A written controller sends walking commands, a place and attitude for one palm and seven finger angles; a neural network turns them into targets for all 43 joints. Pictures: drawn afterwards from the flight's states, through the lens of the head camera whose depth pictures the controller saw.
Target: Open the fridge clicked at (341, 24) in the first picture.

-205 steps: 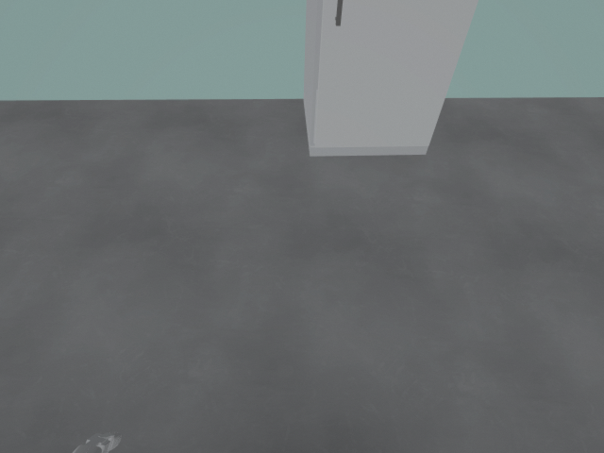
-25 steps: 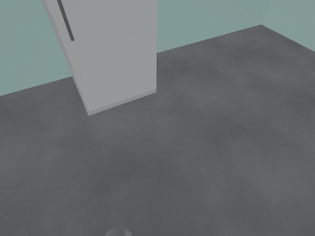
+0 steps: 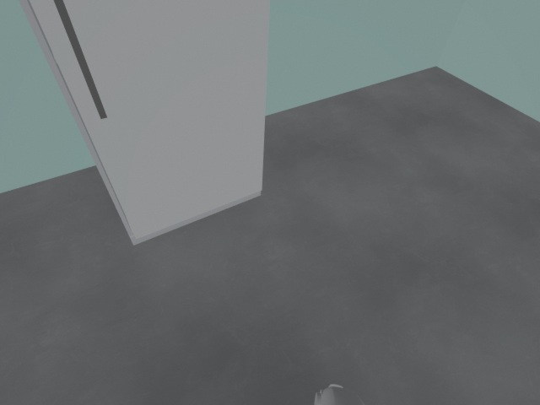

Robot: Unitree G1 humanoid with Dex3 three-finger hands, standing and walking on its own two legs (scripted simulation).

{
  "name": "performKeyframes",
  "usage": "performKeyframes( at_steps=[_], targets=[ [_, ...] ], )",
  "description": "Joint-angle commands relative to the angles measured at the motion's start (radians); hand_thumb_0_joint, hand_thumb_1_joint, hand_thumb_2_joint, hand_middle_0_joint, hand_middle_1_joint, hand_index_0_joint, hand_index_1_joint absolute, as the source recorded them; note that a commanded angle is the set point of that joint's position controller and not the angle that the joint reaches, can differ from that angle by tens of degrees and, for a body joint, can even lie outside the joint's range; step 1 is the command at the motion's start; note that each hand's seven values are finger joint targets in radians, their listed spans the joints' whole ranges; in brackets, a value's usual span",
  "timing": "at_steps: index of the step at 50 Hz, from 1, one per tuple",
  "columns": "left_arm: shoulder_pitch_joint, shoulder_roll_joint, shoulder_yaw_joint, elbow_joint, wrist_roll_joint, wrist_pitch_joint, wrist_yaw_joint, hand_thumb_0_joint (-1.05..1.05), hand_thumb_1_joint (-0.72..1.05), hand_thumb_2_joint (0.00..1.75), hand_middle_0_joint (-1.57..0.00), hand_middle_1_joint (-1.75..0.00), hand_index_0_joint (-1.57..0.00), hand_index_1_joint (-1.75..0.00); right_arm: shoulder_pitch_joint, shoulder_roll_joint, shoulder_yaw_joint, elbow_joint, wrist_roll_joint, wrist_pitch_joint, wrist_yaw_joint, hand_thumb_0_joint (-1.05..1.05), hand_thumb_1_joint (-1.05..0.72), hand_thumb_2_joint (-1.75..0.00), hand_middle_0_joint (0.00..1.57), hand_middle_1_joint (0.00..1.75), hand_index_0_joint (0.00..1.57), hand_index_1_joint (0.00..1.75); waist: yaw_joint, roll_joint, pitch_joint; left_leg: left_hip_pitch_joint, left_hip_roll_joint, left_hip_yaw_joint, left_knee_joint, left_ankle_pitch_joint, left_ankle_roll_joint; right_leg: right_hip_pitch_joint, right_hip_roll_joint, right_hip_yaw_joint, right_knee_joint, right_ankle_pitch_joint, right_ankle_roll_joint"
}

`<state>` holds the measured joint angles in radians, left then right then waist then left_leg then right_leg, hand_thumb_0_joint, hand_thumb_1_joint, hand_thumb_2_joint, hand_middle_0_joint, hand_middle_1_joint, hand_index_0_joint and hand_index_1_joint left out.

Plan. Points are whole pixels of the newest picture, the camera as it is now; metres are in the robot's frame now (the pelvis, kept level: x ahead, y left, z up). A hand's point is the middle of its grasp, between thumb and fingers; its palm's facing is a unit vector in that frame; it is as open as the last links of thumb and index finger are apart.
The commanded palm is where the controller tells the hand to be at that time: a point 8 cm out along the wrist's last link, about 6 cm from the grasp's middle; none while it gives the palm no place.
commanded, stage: walk to a spot facing it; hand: left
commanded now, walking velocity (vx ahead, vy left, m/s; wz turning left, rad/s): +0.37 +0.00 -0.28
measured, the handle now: (67, 25) +0.83 +0.52 +0.16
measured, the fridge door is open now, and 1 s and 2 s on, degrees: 0 0 0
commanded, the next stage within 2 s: turn to face it in 0.38 s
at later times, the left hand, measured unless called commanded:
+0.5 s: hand (215, 338) +0.27 +0.12 -0.17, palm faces +0.01 -0.98 -0.21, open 7.2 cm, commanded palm none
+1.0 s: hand (179, 289) +0.37 +0.21 -0.18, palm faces +0.28 -0.93 -0.23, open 7.4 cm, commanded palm none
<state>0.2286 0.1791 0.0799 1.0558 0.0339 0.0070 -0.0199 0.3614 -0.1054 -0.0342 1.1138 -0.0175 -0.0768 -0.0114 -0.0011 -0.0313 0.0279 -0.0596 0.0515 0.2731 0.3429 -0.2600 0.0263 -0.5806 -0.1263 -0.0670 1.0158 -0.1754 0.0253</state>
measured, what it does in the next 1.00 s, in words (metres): walks ahead: right foot, then left foot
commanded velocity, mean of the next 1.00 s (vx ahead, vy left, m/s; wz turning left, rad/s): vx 0.14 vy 0.00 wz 0.35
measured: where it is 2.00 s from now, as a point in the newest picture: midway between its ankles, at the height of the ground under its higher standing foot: (281, 377)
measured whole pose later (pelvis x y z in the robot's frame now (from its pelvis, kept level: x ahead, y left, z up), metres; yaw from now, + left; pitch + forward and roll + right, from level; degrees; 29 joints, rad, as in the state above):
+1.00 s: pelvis +0.33 -0.01 -0.01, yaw +13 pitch +0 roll -2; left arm 0.17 0.23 0.09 0.94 0.02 0.03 0.02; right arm 0.18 -0.18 -0.04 0.95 -0.02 0.02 0.01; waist -0.01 -0.01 0.07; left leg -0.34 -0.04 0.05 0.48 -0.14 0.10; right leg -0.51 -0.11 -0.01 1.07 -0.36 0.09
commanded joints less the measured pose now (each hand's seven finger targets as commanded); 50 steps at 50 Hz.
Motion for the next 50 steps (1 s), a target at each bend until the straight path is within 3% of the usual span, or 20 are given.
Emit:
performKeyframes(
  at_steps=[1, 6, 8, 9, 10, 11, 12, 14, 17, 24, 30, 33, 34, 35, 36, 37, 39, 41, 43, 50],
  targets=[
    [-0.113, -0.004, -0.011, -0.087, -0.001, -0.021, -0.010, 0.00, 0.90, 0.90, -0.20, -0.30, -0.20, -0.30, 0.124, -0.127, -0.033, 0.004, -0.007, -0.014, -0.008, 0.00, -0.90, -0.90, 0.20, 0.30, 0.20, 0.30, -0.039, 0.137, 0.118, 0.016, 0.269, -0.115, -0.186, 0.224, 0.090, -0.073, -0.013, -0.031, -0.210, 0.030, -0.006],
    [-0.155, 0.006, -0.009, -0.099, -0.003, -0.034, -0.008, 0.00, 0.90, 0.90, -0.20, -0.30, -0.20, -0.30, 0.142, -0.138, -0.033, 0.024, -0.016, -0.003, -0.008, 0.00, -0.90, -0.90, 0.20, 0.30, 0.20, 0.30, -0.040, 0.142, 0.129, 0.027, 0.289, -0.079, -0.100, 0.356, 0.077, 0.061, 0.042, -0.073, -0.352, -0.011, -0.051],
    [0.004, 0.036, 0.001, -0.055, -0.001, -0.048, -0.006, 0.00, 0.90, 0.90, -0.20, -0.30, -0.20, -0.30, 0.107, -0.164, -0.039, 0.021, -0.011, 0.000, -0.009, 0.00, -0.90, -0.90, 0.20, 0.30, 0.20, 0.30, 0.043, 0.126, 0.022, 0.058, 0.268, -0.036, 0.112, 0.585, 0.052, 0.267, 0.100, -0.112, -0.439, -0.034, -0.082],
    [0.157, 0.082, 0.013, -0.006, 0.005, -0.062, 0.000, 0.00, 0.90, 0.90, -0.20, -0.30, -0.20, -0.30, 0.100, -0.168, -0.039, 0.018, -0.005, -0.001, -0.004, 0.00, -0.90, -0.90, 0.20, 0.30, 0.20, 0.30, 0.110, 0.072, -0.076, -0.033, 0.224, -0.006, 0.333, 0.591, 0.018, 0.509, 0.107, -0.102, -0.490, 0.019, -0.102],
    [0.296, 0.186, 0.039, 0.033, 0.007, -0.073, 0.016, 0.00, 0.90, 0.90, -0.20, -0.30, -0.20, -0.30, 0.119, -0.121, -0.033, 0.000, 0.008, -0.002, 0.009, 0.00, -0.90, -0.90, 0.20, 0.30, 0.20, 0.30, 0.161, -0.141, -0.200, -0.280, 0.138, 0.027, 0.636, 0.281, -0.017, 0.767, -0.107, 0.168, -0.537, 0.017, -0.166],
    [0.367, 0.268, 0.049, 0.053, -0.013, -0.073, 0.024, 0.00, 0.90, 0.90, -0.20, -0.30, -0.20, -0.30, 0.094, -0.083, -0.021, -0.042, 0.013, -0.003, 0.008, 0.00, -0.90, -0.90, 0.20, 0.30, 0.20, 0.30, 0.142, -0.241, -0.237, -0.513, 0.004, -0.068, 0.924, -0.305, -0.044, 0.869, -0.309, 0.538, -0.656, 0.163, -0.269],
    [0.291, 0.270, 0.051, 0.036, -0.025, -0.071, 0.030, 0.00, 0.90, 0.90, -0.20, -0.30, -0.20, -0.30, 0.039, -0.103, -0.027, -0.046, 0.017, 0.006, 0.007, 0.00, -0.90, -0.90, 0.20, 0.30, 0.20, 0.30, 0.133, -0.190, -0.219, -0.546, 0.053, -0.201, 1.042, -0.273, -0.027, 0.768, -0.331, 0.552, -0.723, 0.033, -0.276],
    [0.113, 0.158, 0.016, -0.009, -0.022, -0.073, 0.033, 0.00, 0.90, 0.90, -0.20, -0.30, -0.20, -0.30, -0.027, -0.091, -0.033, -0.051, 0.002, 0.015, 0.006, 0.00, -0.90, -0.90, 0.20, 0.30, 0.20, 0.30, 0.057, -0.016, -0.039, -0.562, 0.125, -0.256, 1.019, -0.084, -0.024, 0.503, -0.255, 0.360, -0.761, -0.036, -0.207],
    [0.054, 0.078, -0.012, -0.012, -0.011, -0.091, 0.038, 0.00, 0.90, 0.90, -0.20, -0.30, -0.20, -0.30, 0.055, -0.058, -0.025, -0.017, -0.010, 0.048, 0.009, 0.00, -0.90, -0.90, 0.20, 0.30, 0.20, 0.30, -0.021, -0.036, -0.006, -0.462, 0.137, -0.237, 0.881, -0.018, -0.045, 0.333, -0.184, 0.143, -0.805, 0.064, -0.159],
    [0.103, 0.077, -0.030, 0.009, -0.015, -0.103, 0.037, 0.00, 0.90, 0.90, -0.20, -0.30, -0.20, -0.30, -0.101, -0.069, -0.019, -0.091, -0.007, 0.064, 0.029, 0.00, -0.90, -0.90, 0.20, 0.30, 0.20, 0.30, -0.009, -0.056, 0.041, -0.531, 0.115, -0.207, 0.607, 0.080, -0.067, 0.408, -0.157, -0.003, -0.805, 0.272, -0.154],
    [0.132, 0.123, -0.023, 0.015, -0.008, -0.080, 0.050, 0.00, 0.90, 0.90, -0.20, -0.30, -0.20, -0.30, -0.241, -0.101, -0.013, -0.160, -0.002, 0.067, 0.042, 0.00, -0.90, -0.90, 0.20, 0.30, 0.20, 0.30, 0.020, -0.057, 0.069, -0.446, 0.073, -0.147, 0.394, 0.060, -0.036, 0.504, -0.203, -0.085, -0.701, 0.492, -0.120],
    [0.116, 0.161, -0.006, -0.012, -0.012, -0.065, 0.053, 0.00, 0.90, 0.90, -0.20, -0.30, -0.20, -0.30, -0.158, -0.143, -0.023, -0.162, -0.008, 0.072, 0.035, 0.00, -0.90, -0.90, 0.20, 0.30, 0.20, 0.30, -0.033, -0.056, 0.009, -0.277, 0.013, -0.116, 0.286, 0.075, -0.011, 0.517, -0.198, -0.135, -0.483, 0.631, -0.086],
    [0.109, 0.168, -0.002, -0.027, -0.017, -0.058, 0.052, 0.00, 0.90, 0.90, -0.20, -0.30, -0.20, -0.30, -0.067, -0.180, -0.034, -0.144, -0.013, 0.069, 0.031, 0.00, -0.90, -0.90, 0.20, 0.30, 0.20, 0.30, -0.075, -0.007, -0.053, -0.118, 0.007, -0.123, 0.202, 0.230, 0.002, 0.458, -0.172, -0.166, -0.310, 0.568, -0.052],
    [0.127, 0.140, -0.002, -0.054, -0.031, -0.050, 0.048, 0.00, 0.90, 0.90, -0.20, -0.30, -0.20, -0.30, 0.012, -0.280, -0.054, -0.146, -0.021, 0.064, 0.023, 0.00, -0.90, -0.90, 0.20, 0.30, 0.20, 0.30, -0.094, 0.224, -0.140, 0.078, 0.189, -0.364, 0.149, 0.592, 0.085, 0.266, -0.054, -0.201, -0.056, 0.194, 0.019],
    [0.128, 0.101, -0.009, -0.096, -0.036, -0.047, 0.045, 0.00, 0.90, 0.90, -0.20, -0.30, -0.20, -0.30, 0.061, -0.365, -0.067, -0.141, -0.009, 0.068, 0.018, 0.00, -0.90, -0.90, 0.20, 0.30, 0.20, 0.30, -0.094, 0.384, -0.187, 0.120, 0.403, -0.625, 0.077, 0.871, 0.227, 0.119, 0.058, -0.131, 0.212, -0.501, 0.044],
    [0.089, 0.114, -0.010, -0.112, -0.026, -0.029, 0.055, 0.00, 0.90, 0.90, -0.20, -0.30, -0.20, -0.30, 0.029, -0.357, -0.063, -0.139, 0.005, 0.071, 0.011, 0.00, -0.90, -0.90, 0.20, 0.30, 0.20, 0.30, -0.085, 0.239, -0.215, 0.084, 0.405, -0.652, 0.030, 0.579, 0.244, 0.069, 0.047, 0.001, 0.286, -0.488, 0.033],
    [0.025, 0.100, 0.002, -0.122, -0.019, -0.022, 0.046, 0.00, 0.90, 0.90, -0.20, -0.30, -0.20, -0.30, -0.112, -0.298, -0.058, -0.193, 0.001, 0.071, 0.003, 0.00, -0.90, -0.90, 0.20, 0.30, 0.20, 0.30, -0.054, 0.178, -0.095, -0.097, 0.316, -0.604, -0.038, 0.200, 0.189, 0.007, -0.001, 0.055, 0.263, -0.345, 0.038],
    [0.062, 0.089, 0.011, -0.106, -0.013, -0.010, 0.034, 0.00, 0.90, 0.90, -0.20, -0.30, -0.20, -0.30, -0.194, -0.256, -0.044, -0.217, -0.004, 0.063, 0.001, 0.00, -0.90, -0.90, 0.20, 0.30, 0.20, 0.30, -0.001, 0.121, -0.061, -0.197, 0.227, -0.495, -0.062, 0.179, 0.133, 0.065, -0.007, 0.049, 0.193, -0.238, 0.048],
    [0.090, 0.092, 0.014, -0.105, -0.014, 0.006, 0.036, 0.00, 0.90, 0.90, -0.20, -0.30, -0.20, -0.30, -0.204, -0.259, -0.047, -0.227, -0.001, 0.063, 0.004, 0.00, -0.90, -0.90, 0.20, 0.30, 0.20, 0.30, 0.010, 0.133, -0.091, -0.216, 0.196, -0.459, -0.080, 0.137, 0.125, 0.099, 0.001, 0.043, 0.147, -0.199, 0.055],
    [-0.028, 0.119, 0.022, -0.179, -0.010, 0.018, 0.042, 0.00, 0.90, 0.90, -0.20, -0.30, -0.20, -0.30, -0.140, -0.272, -0.072, -0.226, -0.004, 0.077, 0.009, 0.00, -0.90, -0.90, 0.20, 0.30, 0.20, 0.30, -0.023, 0.127, -0.082, -0.144, 0.171, -0.575, -0.079, 0.101, 0.146, 0.041, 0.026, 0.064, 0.012, -0.187, 0.078]
  ],
)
